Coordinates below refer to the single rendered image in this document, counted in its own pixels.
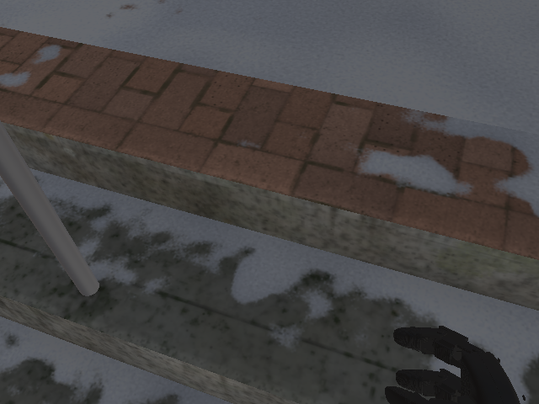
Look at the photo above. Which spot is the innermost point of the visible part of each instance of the stairs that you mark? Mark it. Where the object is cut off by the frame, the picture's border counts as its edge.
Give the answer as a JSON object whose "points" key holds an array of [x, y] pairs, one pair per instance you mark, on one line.
{"points": [[217, 292]]}

